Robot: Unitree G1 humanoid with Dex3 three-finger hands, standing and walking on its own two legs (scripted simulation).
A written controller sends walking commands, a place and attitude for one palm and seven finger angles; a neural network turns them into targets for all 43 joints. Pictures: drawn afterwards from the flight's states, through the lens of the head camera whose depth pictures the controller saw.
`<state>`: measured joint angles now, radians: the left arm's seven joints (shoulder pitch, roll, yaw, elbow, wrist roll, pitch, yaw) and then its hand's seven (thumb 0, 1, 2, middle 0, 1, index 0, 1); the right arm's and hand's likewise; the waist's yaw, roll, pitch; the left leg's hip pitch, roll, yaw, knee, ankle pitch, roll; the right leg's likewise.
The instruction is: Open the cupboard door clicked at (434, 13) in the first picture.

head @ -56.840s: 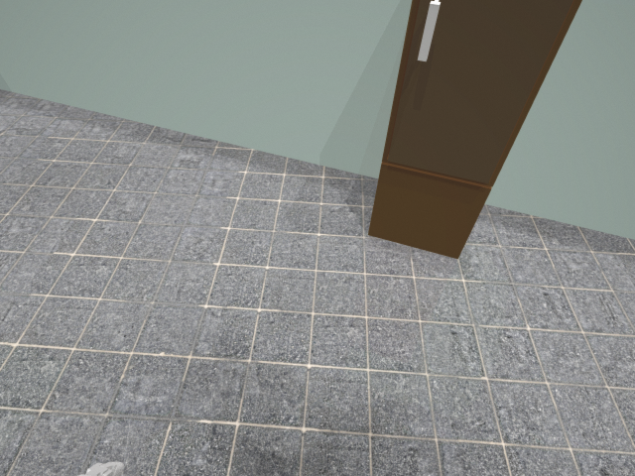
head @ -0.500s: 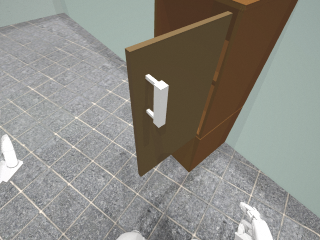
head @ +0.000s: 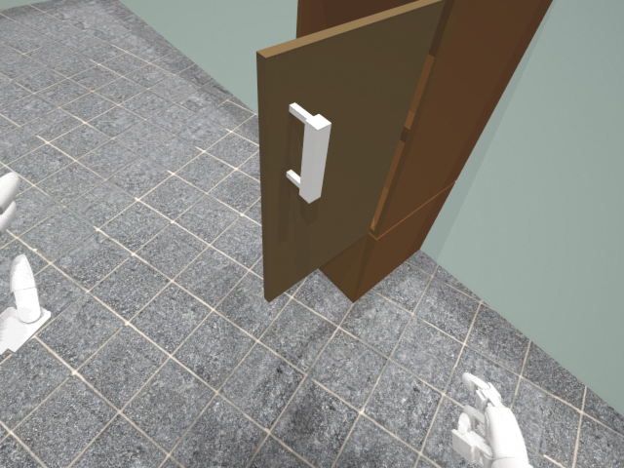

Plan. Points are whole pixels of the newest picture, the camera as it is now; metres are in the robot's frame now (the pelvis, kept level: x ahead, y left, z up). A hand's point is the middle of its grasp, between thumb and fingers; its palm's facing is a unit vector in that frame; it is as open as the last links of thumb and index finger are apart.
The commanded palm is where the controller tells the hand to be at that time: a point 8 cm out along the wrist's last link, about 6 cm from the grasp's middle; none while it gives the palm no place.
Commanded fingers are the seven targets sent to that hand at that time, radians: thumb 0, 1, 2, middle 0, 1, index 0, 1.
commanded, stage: stop stepping back and stand still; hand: left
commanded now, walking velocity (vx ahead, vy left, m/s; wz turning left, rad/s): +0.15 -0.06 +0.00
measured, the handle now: (303, 154) +0.51 +0.05 +0.11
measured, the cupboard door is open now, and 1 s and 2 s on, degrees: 90 90 90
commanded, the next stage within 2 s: let the arm hang, fingers relaxed in 0.60 s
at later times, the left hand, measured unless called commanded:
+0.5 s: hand out of the picture +0.14 +0.27 +0.17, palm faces +0.44 -0.82 -0.37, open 7.4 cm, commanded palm +0.08 +0.31 +0.18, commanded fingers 0.00 0.90 0.90 -0.20 -0.30 -0.20 -0.30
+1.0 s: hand out of the picture +0.00 +0.19 -0.16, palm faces +0.10 -0.98 -0.16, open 6.9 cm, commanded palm none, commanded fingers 0.00 0.90 0.90 -0.20 -0.30 -0.20 -0.30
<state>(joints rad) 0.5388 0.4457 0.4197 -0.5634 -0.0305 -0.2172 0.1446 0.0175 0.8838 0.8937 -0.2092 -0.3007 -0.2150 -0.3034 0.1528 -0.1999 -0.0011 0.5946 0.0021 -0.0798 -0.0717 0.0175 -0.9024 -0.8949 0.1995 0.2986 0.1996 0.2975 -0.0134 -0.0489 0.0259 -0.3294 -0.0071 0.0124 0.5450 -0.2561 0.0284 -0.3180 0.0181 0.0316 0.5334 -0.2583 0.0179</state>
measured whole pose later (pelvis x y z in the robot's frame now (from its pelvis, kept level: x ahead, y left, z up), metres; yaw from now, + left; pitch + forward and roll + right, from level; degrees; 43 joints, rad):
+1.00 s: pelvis -0.08 +0.02 +0.00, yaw +1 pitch -2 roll +0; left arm 0.24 0.15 0.04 0.87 0.00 0.03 0.03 -0.03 0.99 0.89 -0.20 -0.30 -0.21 -0.30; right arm 0.22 -0.18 0.01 0.95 -0.03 0.02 -0.01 0.01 -0.91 -0.90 0.20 0.30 0.20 0.30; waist -0.01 -0.03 0.05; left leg -0.26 0.03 0.03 0.55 -0.27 0.00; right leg -0.23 -0.01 -0.10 0.54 -0.28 -0.02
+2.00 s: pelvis -0.09 +0.02 +0.01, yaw +1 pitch -2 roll +0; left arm 0.30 0.11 0.02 1.15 0.01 0.00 0.03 0.01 0.91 0.89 -0.19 -0.30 -0.20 -0.30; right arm 0.32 -0.11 0.00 1.14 -0.03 0.01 -0.03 0.01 -0.91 -0.90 0.19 0.30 0.19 0.30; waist -0.01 0.02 0.05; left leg -0.22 0.01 0.05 0.44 -0.19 0.01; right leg -0.21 -0.02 -0.08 0.45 -0.21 -0.02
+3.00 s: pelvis -0.06 +0.02 +0.01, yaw +1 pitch -2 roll +0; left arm 0.27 0.13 0.01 1.16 0.01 -0.02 0.03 0.01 0.91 0.89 -0.19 -0.30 -0.20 -0.30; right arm 0.26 -0.13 0.01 1.16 -0.02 0.00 -0.03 0.01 -0.91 -0.90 0.19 0.30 0.19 0.30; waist 0.00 0.01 0.05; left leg -0.15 0.02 0.04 0.39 -0.21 0.00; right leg -0.13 -0.01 -0.09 0.39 -0.23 -0.02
